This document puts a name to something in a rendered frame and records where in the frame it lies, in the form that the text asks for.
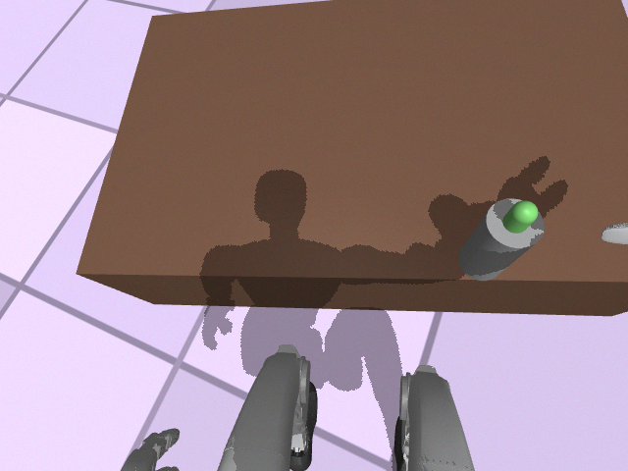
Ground left robot hand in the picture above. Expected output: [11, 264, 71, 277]
[121, 429, 180, 471]

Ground right robot hand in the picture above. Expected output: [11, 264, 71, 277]
[602, 223, 628, 244]

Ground left robot foot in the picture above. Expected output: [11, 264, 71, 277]
[290, 382, 318, 471]

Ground bottle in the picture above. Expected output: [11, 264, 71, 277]
[458, 198, 545, 281]

